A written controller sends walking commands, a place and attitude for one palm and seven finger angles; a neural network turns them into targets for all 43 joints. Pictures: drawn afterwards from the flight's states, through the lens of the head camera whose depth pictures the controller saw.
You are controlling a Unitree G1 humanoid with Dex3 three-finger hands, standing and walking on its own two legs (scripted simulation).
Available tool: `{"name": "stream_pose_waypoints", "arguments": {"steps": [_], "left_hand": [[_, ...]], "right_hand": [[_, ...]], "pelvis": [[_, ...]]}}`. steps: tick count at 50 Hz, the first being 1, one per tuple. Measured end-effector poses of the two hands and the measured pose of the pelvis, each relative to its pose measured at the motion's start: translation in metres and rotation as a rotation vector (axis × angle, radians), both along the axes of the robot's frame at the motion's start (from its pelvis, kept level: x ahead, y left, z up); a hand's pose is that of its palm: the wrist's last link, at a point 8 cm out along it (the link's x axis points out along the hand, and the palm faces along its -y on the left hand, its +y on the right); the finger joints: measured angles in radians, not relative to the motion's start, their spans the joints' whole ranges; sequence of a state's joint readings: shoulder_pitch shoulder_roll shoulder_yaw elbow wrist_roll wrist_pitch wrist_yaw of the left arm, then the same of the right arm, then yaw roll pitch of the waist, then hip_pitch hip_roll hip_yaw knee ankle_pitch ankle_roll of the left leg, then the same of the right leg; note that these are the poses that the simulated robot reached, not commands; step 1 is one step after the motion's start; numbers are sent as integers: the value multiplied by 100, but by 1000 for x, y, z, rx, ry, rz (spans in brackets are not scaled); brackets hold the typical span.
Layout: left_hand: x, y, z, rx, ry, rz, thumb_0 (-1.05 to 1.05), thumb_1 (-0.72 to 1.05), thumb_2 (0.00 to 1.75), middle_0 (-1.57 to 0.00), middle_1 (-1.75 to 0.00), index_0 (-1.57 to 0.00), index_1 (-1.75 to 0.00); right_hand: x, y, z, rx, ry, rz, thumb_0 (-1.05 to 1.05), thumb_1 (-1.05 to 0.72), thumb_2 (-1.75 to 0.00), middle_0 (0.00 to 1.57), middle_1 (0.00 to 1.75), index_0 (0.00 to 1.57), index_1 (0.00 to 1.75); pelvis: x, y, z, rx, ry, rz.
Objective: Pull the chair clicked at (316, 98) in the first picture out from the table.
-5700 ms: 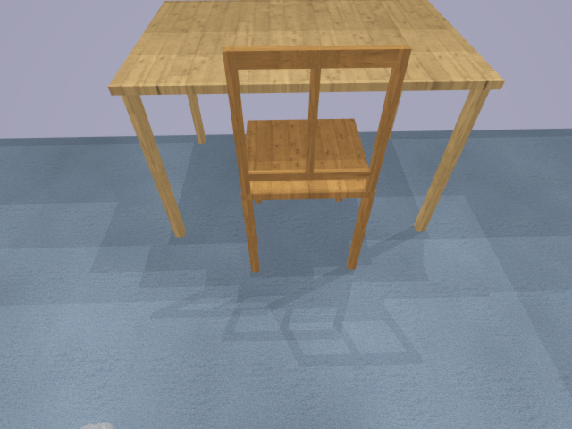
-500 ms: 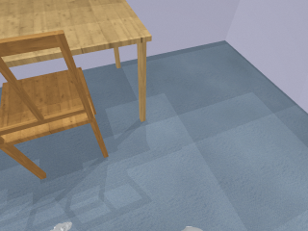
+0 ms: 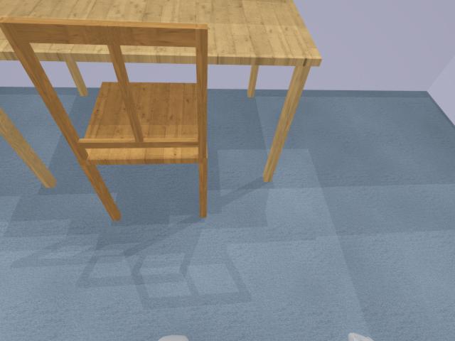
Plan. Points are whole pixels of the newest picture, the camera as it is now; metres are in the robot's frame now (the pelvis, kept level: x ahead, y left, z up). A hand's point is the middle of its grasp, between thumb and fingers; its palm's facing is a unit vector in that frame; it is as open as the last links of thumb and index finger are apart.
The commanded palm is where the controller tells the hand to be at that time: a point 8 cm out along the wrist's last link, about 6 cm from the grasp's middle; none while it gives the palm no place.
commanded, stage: turn to face it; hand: left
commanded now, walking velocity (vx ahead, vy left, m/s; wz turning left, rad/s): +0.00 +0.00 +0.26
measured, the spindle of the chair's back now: (128, 99) +0.68 +0.33 -0.05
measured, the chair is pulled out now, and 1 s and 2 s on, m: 0.00 0.00 0.00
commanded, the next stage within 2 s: take the last steps up to it in 0.14 s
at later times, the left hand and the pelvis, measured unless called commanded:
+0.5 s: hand out of the picture +0.04 +0.19 -0.14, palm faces +0.18 -0.96 -0.23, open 7.4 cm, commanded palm none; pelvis +0.03 +0.00 +0.02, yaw +7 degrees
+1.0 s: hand out of the picture +0.12 +0.27 -0.16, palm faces +0.21 -0.96 -0.17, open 7.4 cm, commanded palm none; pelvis +0.16 +0.10 +0.02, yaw +8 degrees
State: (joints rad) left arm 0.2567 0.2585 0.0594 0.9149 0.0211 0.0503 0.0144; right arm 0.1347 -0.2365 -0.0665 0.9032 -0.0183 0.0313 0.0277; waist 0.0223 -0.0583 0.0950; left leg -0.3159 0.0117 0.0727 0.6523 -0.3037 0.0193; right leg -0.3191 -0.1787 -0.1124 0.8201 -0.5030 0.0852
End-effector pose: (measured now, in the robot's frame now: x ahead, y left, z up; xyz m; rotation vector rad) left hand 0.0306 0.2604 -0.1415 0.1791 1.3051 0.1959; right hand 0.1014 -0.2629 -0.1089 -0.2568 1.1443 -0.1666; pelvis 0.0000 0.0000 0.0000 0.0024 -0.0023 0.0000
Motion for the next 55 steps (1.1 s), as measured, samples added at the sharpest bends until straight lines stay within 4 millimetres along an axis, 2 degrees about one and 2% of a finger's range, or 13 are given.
{"name": "stream_pose_waypoints", "arguments": {"steps": [4,10,19,21,24,28,32,36,40,42,44,50,55], "left_hand": [[-12,17,5,6,50,34,0,90,90,-20,-30,-20,-30],[-5,21,21,3,5,60,0,91,90,-20,-30,-19,-30],[17,-7,30,14,-95,56,0,91,90,-20,-30,-19,-30],[15,-16,30,16,-109,67,0,90,90,-20,-30,-19,-30],[0,-26,35,2,-92,109,0,90,90,-20,-30,-20,-30],[-26,-34,36,-25,2,157,0,90,90,-20,-30,-20,-30],[-47,-38,33,-62,99,210,0,90,90,-20,-30,-20,-30],[-62,-32,25,-103,194,266,0,90,90,-20,-30,-20,-30],[-66,-14,7,-145,289,297,0,90,90,-20,-30,-20,-30],[-54,1,2,-149,314,280,0,90,90,-20,-30,-20,-30],[-31,17,2,-139,294,255,0,90,90,-20,-30,-20,-30],[77,61,12,-81,85,191,0,91,90,-20,-30,-19,-30],[163,74,24,-47,-63,139,0,91,90,-20,-30,-19,-30]], "right_hand": [[8,21,12,-5,-18,27,1,-91,-90,20,30,20,30],[4,41,11,30,23,50,1,-91,-90,20,30,20,30],[-20,38,-19,107,103,35,1,-91,-90,20,30,20,30],[-23,34,-26,118,129,37,1,-91,-90,20,30,20,30],[-21,31,-24,126,167,53,1,-91,-90,20,30,20,30],[-5,32,-16,123,168,57,1,-91,-90,20,30,20,30],[21,43,-12,105,176,81,1,-91,-90,20,30,20,30],[64,69,-12,91,164,135,1,-91,-90,20,30,20,30],[113,106,-19,70,84,177,1,-91,-90,20,30,20,30],[127,121,-17,69,43,167,1,-91,-90,20,30,20,30],[132,132,-12,76,27,144,1,-91,-90,20,30,20,30],[136,138,-2,65,54,82,0,-95,-90,20,30,20,30],[132,143,-11,98,141,55,0,-93,-90,20,30,20,30]], "pelvis": [[1,8,10,-18,0,15],[4,15,21,-28,1,53],[13,0,14,9,-1,97],[17,-3,11,4,-7,111],[28,-2,17,5,-11,124],[46,4,24,10,-8,144],[65,17,25,10,-4,165],[87,38,19,3,1,179],[112,68,3,-12,-3,171],[120,77,1,-5,-13,158],[130,83,5,-1,-19,143],[161,97,20,11,-11,135],[190,100,21,23,-8,140]]}}
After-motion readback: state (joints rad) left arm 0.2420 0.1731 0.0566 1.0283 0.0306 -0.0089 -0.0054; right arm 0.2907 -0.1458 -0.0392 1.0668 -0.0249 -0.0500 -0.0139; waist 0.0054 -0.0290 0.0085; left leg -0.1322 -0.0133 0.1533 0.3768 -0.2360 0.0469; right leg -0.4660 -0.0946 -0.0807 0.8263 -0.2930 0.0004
